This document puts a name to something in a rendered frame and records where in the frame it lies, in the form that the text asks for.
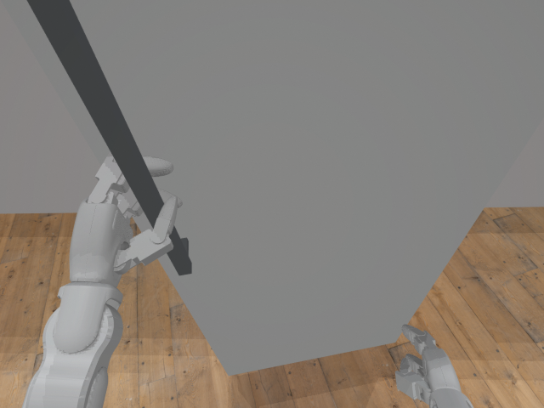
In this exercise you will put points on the left robot hand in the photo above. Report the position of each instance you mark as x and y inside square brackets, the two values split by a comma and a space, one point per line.
[103, 224]

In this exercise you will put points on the robot left forearm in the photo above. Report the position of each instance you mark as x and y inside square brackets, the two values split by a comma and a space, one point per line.
[78, 341]

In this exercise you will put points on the fridge door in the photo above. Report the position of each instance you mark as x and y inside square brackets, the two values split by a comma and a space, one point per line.
[331, 155]

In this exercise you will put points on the right robot hand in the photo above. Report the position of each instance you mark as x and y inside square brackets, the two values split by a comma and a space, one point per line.
[418, 378]

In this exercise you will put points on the handle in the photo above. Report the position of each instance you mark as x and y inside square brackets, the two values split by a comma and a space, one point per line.
[65, 33]

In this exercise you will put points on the robot right forearm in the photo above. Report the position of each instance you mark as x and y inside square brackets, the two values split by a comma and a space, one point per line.
[448, 398]

